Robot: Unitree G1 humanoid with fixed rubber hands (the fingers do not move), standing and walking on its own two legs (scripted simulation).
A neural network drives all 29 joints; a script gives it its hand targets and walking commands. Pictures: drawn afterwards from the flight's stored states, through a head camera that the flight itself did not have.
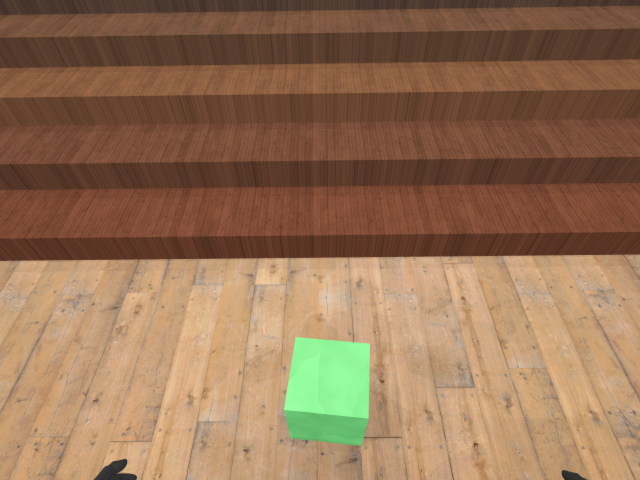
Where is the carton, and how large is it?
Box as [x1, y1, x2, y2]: [284, 337, 369, 445]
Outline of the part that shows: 295,337 284,406 290,436 294,438 361,445 368,418 369,344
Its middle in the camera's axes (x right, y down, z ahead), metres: +0.03 +0.43 +1.12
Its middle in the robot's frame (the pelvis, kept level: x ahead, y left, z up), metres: +0.47 +0.02 -0.66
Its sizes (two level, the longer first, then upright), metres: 0.210 0.200 0.250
